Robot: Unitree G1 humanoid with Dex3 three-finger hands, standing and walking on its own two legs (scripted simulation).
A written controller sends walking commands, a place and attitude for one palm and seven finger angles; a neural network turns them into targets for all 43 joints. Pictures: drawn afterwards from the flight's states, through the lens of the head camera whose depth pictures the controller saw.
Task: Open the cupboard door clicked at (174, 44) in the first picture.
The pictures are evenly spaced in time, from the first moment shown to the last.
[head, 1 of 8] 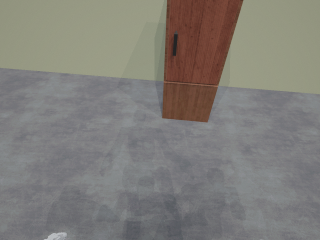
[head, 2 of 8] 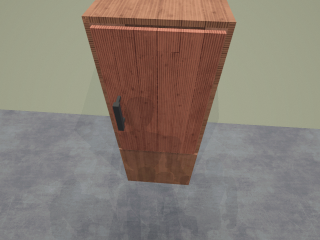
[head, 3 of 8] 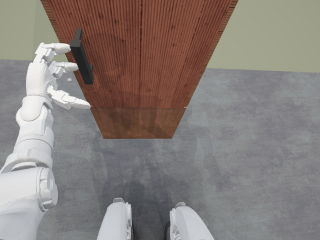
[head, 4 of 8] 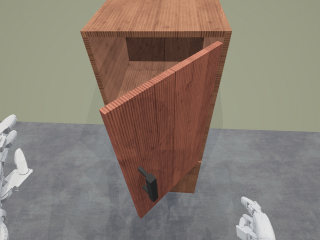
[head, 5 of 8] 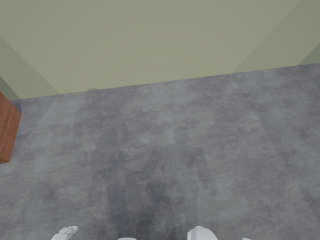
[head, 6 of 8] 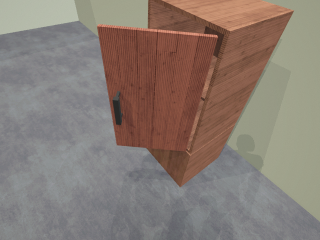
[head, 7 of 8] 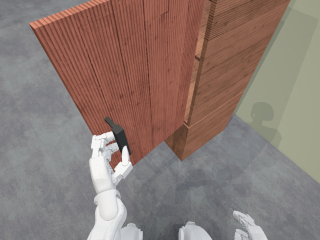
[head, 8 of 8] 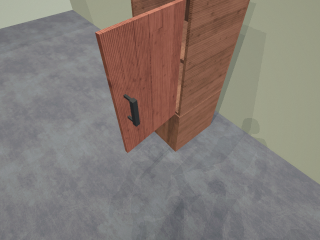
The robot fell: no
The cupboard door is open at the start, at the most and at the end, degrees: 0 98 96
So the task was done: yes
